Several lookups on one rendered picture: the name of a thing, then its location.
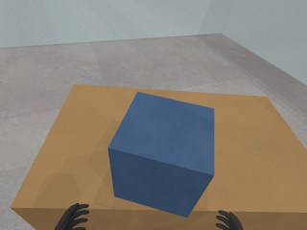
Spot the robot left hand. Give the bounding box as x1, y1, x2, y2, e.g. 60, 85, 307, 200
54, 202, 89, 230

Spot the carton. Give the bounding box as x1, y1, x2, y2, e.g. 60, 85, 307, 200
107, 92, 215, 218

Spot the robot right hand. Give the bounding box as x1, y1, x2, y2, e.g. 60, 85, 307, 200
216, 210, 244, 230

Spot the pedestal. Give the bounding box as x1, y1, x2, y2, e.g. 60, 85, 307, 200
10, 84, 307, 230

